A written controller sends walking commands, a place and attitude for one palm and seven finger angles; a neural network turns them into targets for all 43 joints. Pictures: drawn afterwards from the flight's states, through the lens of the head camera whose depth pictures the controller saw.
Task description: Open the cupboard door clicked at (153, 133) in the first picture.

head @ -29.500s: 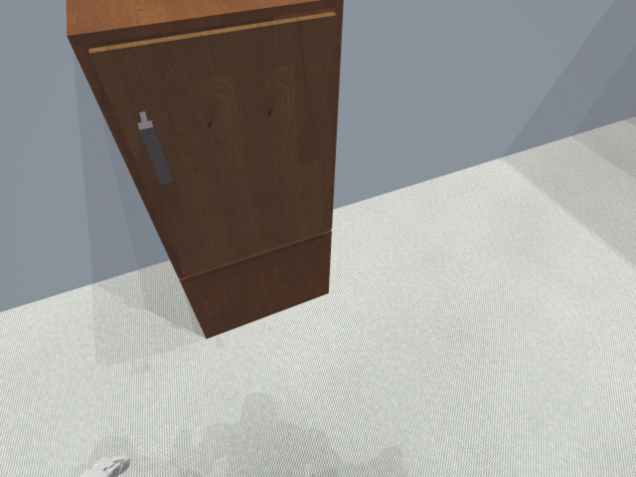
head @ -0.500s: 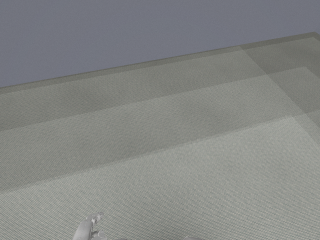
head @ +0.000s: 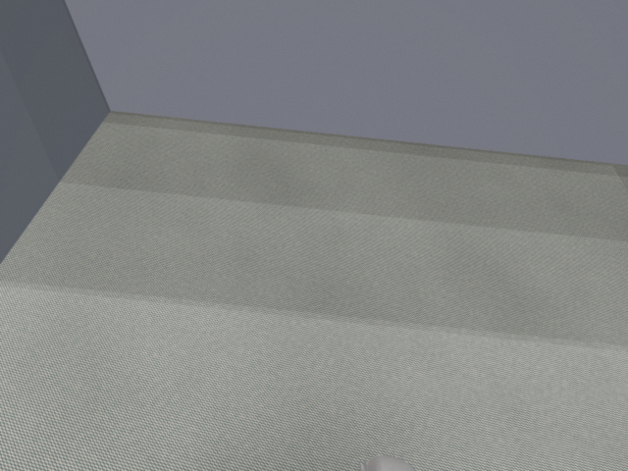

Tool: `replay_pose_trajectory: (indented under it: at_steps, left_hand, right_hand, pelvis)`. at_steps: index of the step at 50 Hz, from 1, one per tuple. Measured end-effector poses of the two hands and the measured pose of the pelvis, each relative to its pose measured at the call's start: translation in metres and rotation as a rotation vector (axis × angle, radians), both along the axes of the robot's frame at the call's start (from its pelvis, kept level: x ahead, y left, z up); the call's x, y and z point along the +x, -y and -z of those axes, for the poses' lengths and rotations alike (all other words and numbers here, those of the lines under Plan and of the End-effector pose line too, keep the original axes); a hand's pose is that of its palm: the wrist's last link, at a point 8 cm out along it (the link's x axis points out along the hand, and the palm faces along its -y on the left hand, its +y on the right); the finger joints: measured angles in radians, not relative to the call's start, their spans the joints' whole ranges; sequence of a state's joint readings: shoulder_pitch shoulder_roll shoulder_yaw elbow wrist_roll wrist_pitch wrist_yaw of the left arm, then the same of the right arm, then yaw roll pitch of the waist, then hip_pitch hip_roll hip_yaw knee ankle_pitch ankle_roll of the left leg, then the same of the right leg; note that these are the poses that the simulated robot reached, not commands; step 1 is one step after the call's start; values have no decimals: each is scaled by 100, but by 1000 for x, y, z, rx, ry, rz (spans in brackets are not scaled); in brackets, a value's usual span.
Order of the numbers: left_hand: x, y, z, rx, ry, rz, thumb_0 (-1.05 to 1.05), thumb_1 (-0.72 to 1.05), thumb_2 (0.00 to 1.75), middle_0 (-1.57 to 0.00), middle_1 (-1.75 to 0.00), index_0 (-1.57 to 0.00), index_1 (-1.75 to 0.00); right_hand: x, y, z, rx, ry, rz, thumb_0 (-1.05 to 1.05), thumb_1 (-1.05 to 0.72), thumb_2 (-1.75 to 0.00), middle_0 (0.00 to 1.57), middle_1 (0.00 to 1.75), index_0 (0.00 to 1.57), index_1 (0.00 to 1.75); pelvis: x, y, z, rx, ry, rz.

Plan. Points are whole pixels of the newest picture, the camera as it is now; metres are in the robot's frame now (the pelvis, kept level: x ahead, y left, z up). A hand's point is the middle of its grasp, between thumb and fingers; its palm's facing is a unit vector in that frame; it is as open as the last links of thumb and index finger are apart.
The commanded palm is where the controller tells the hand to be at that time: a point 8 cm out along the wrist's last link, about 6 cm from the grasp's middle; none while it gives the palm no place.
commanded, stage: turn to face it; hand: left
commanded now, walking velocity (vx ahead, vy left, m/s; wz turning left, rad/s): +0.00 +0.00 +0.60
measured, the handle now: out of the picture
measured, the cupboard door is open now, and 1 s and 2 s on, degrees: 39 39 39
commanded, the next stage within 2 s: none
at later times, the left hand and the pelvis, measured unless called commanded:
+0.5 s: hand out of the picture +0.00 +0.14 -0.15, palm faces +0.32 -0.91 -0.25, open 7.3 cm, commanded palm none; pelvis +0.00 -0.07 +0.00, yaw +19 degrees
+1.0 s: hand out of the picture -0.03 +0.17 -0.15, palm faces +0.55 -0.78 -0.29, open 7.4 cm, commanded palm none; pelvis +0.00 -0.07 +0.00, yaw +36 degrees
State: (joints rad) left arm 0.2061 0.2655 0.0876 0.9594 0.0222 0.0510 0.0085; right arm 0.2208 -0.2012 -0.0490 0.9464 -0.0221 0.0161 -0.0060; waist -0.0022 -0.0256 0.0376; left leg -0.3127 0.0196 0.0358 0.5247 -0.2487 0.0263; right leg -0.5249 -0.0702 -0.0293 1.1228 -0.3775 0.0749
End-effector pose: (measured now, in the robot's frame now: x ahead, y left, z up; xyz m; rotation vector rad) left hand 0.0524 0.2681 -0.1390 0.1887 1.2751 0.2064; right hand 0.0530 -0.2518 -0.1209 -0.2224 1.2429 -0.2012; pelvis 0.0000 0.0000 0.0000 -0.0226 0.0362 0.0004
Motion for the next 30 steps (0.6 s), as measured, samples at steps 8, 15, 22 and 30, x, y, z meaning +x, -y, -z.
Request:
replay_pose_trajectory:
  at_steps: [8,15,22,30]
  left_hand:
    - [-5,21,-17,48,33,-54,1,91,90,-20,-30,-19,-29]
    - [-21,66,-24,60,86,-120,1,91,90,-20,-30,-20,-30]
    - [-54,90,-23,21,60,-229,1,92,90,-21,-30,-20,-30]
    - [-114,75,1,-7,17,-372,1,91,90,-21,-30,-20,-30]
  right_hand:
    - [19,19,16,59,-29,-75,1,-90,-90,20,30,21,30]
    - [52,50,31,80,-41,-157,1,-91,-90,20,30,20,30]
    - [95,50,14,69,-11,-263,1,-91,-90,20,30,20,30]
    - [150,0,5,42,73,-448,1,-91,-90,19,30,20,30]
  pelvis:
    - [0,27,0,15,-6,-89]
    - [-1,56,4,49,9,-195]
    - [1,67,-5,75,12,-295]
    - [-6,54,6,55,18,-405]
